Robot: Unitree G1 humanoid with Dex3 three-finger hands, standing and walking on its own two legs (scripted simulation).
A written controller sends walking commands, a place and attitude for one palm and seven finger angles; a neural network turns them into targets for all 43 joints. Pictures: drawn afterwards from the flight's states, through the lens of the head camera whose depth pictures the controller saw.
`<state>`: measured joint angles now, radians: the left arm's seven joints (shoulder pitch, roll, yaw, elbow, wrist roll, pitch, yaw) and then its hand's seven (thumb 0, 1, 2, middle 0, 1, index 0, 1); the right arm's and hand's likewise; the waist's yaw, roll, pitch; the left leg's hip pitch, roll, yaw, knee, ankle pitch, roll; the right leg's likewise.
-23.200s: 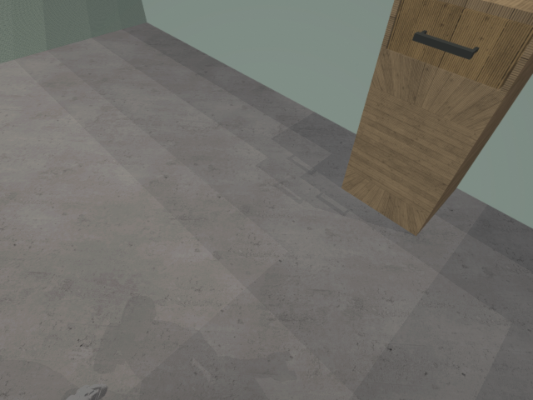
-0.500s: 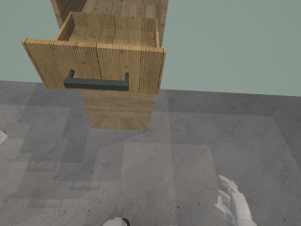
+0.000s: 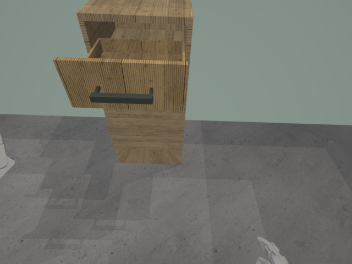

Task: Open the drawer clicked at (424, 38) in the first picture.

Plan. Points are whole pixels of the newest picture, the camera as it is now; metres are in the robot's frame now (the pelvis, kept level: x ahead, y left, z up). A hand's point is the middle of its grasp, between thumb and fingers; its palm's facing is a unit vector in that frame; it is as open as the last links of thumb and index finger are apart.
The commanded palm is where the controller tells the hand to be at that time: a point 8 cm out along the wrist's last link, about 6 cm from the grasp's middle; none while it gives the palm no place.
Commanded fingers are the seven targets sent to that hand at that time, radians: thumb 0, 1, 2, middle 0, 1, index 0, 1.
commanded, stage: stop stepping back and stand still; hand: left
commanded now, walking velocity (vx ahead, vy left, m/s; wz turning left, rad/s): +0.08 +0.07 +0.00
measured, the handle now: (123, 94) +0.57 +0.18 +0.08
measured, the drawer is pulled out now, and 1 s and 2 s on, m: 0.30 0.30 0.30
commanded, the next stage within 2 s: let the arm hang, fingers relaxed in 0.12 s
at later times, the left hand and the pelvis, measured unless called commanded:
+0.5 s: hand out of the picture +0.07 +0.18 -0.15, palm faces +0.12 -0.98 -0.18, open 7.1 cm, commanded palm none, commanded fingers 0.00 0.90 0.90 -0.20 -0.30 -0.20 -0.30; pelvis +0.01 +0.00 +0.00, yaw +5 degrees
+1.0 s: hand out of the picture -0.03 +0.19 -0.16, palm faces +0.10 -0.97 -0.22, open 7.4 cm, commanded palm none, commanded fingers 0.00 0.90 0.90 -0.20 -0.30 -0.20 -0.30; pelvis +0.00 +0.02 +0.02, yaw +4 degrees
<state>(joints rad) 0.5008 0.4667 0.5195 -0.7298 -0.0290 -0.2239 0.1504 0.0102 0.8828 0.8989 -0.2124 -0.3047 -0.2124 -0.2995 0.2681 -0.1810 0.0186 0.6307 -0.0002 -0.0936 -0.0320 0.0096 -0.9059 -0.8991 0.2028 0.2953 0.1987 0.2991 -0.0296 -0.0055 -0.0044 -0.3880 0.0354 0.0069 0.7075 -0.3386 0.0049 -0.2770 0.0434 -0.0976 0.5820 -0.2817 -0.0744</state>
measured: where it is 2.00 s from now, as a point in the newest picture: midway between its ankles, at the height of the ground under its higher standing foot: outside the picture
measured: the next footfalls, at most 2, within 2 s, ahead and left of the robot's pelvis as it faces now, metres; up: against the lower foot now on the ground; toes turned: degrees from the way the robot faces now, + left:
left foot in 0.20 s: +0.08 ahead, +0.13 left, +0.00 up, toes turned +4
